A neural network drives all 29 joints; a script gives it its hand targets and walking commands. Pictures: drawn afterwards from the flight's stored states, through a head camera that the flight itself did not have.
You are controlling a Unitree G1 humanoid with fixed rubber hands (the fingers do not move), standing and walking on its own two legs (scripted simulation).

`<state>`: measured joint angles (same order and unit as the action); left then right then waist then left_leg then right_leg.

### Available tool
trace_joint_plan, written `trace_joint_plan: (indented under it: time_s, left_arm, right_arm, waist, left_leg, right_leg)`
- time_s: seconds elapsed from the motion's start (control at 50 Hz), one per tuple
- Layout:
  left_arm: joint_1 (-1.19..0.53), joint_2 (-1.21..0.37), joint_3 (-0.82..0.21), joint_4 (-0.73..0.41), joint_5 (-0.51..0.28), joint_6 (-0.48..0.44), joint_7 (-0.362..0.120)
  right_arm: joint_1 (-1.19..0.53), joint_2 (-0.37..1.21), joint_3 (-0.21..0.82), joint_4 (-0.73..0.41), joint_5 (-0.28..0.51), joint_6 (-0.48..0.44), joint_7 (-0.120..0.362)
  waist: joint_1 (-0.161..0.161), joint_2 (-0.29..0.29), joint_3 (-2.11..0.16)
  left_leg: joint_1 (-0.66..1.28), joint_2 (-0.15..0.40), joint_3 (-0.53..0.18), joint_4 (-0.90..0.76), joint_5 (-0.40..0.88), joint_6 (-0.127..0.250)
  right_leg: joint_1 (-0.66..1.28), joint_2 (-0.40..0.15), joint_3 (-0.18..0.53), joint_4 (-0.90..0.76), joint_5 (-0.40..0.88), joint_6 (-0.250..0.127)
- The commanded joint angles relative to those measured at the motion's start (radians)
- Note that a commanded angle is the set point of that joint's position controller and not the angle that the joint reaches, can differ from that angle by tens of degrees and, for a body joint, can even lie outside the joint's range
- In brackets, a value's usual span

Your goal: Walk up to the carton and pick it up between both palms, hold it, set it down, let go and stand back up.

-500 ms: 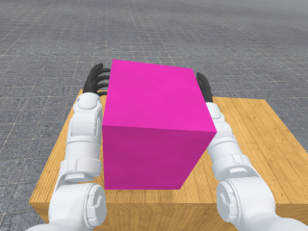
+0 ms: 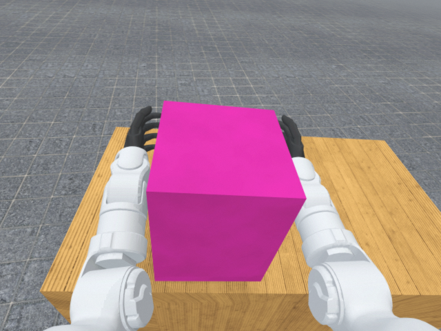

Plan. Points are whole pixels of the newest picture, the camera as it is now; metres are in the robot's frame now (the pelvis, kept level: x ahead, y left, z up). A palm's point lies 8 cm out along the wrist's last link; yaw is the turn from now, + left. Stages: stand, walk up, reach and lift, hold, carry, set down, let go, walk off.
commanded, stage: set down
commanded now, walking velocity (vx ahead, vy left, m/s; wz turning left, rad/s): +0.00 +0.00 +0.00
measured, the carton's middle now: (214, 195) +0.34 +0.00 +0.11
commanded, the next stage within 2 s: none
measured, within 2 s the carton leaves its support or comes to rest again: rests again in 1.42 s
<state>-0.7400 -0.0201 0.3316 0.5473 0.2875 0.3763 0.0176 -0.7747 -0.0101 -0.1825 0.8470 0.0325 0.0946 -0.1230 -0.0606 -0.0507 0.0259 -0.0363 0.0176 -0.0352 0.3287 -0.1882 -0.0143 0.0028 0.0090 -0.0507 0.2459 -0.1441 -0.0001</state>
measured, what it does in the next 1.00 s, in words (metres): stands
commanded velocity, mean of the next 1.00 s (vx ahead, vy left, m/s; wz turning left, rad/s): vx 0.00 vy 0.00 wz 0.00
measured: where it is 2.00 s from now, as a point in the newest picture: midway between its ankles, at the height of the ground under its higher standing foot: outside the picture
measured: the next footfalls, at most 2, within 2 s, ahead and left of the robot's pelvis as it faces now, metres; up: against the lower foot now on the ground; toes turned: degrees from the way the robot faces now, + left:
none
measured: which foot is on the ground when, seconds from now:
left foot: down 0.00-1.00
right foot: down 0.00-1.00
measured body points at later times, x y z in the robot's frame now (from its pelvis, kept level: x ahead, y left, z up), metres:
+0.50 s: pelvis +0.00 +0.00 +0.00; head -0.01 +0.03 +0.45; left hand +0.42 +0.14 +0.13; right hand +0.40 -0.15 +0.12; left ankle +0.00 +0.12 -0.75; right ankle +0.00 -0.11 -0.75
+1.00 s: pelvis +0.00 +0.00 +0.00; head +0.01 +0.02 +0.45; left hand +0.41 +0.14 +0.10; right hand +0.40 -0.15 +0.10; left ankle +0.00 +0.12 -0.75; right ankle +0.00 -0.11 -0.75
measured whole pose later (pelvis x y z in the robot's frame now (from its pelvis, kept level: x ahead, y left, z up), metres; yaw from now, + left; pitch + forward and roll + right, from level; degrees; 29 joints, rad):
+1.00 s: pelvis +0.00 +0.00 +0.00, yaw -1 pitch +0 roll -1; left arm -0.68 -0.04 0.34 0.71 0.26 0.16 0.04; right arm -0.67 0.04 -0.28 0.86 -0.12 -0.03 -0.10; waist -0.02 -0.03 0.00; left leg -0.14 0.02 -0.02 0.33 -0.18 -0.01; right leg -0.11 0.01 -0.04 0.24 -0.13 0.00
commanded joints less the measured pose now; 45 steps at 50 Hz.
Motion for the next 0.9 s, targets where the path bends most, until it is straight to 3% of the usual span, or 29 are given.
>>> trace_joint_plan:
  time_s: [0.0, 0.08, 0.36, 0.46, 0.72, 0.8, 0.88]
  left_arm:
    - [-0.639, -0.593, -0.361, -0.065, -0.089, -0.064, -0.125]
    - [-0.638, -0.611, -0.374, -0.026, -0.095, -0.084, -0.113]
    - [-0.618, -0.632, -0.352, 0.022, -0.087, -0.154, -0.097]
    - [-0.561, -0.633, -0.333, 0.057, -0.074, -0.165, -0.094]
    - [-0.536, -0.635, -0.352, 0.048, -0.077, -0.217, -0.095]
    - [-0.506, -0.622, -0.327, 0.078, -0.061, -0.214, -0.111]
    - [-0.537, -0.642, -0.345, 0.064, -0.068, -0.238, -0.106]
  right_arm:
    - [-0.726, 0.559, 0.269, -0.25, -0.001, -0.097, 0.089]
    - [-0.731, 0.551, 0.241, -0.231, -0.027, -0.11, 0.099]
    - [-0.665, 0.558, 0.185, -0.169, -0.092, -0.143, 0.121]
    - [-0.665, 0.569, 0.21, -0.196, -0.095, -0.156, 0.125]
    - [-0.592, 0.616, 0.246, -0.202, -0.117, -0.178, 0.123]
    - [-0.568, 0.604, 0.216, -0.183, -0.136, -0.179, 0.118]
    - [-0.585, 0.614, 0.21, -0.195, -0.142, -0.199, 0.126]
  waist:
    - [0.003, 0.06, -0.474]
    - [-0.001, 0.071, -0.479]
    - [0.008, 0.084, -0.513]
    - [0.031, 0.07, -0.528]
    - [0.028, 0.055, -0.559]
    - [0.024, 0.047, -0.498]
    - [0.03, 0.068, -0.535]
  left_leg:
    - [0.049, -0.059, 0.079, -0.013, 0.284, -0.033]
    - [0.067, -0.05, 0.077, -0.013, 0.273, -0.043]
    - [0.077, -0.039, 0.081, 0.003, 0.343, -0.065]
    - [0.044, -0.043, 0.085, 0.01, 0.369, -0.053]
    - [-0.022, -0.044, 0.089, 0.003, 0.347, -0.039]
    - [-0.05, -0.045, 0.092, -0.018, 0.291, -0.034]
    - [-0.037, -0.041, 0.091, -0.011, 0.315, -0.045]
  right_leg:
    - [0.143, 0.035, -0.049, 0.032, 0.335, 0.055]
    - [0.096, 0.039, -0.055, 0.022, 0.283, 0.045]
    - [0.058, 0.046, -0.059, 0.018, 0.298, 0.034]
    - [0.099, 0.043, -0.048, 0.03, 0.369, 0.036]
    - [0.16, 0.03, -0.028, 0.057, 0.461, 0.045]
    - [0.157, 0.025, -0.03, 0.049, 0.432, 0.051]
    - [0.138, 0.03, -0.036, 0.049, 0.41, 0.041]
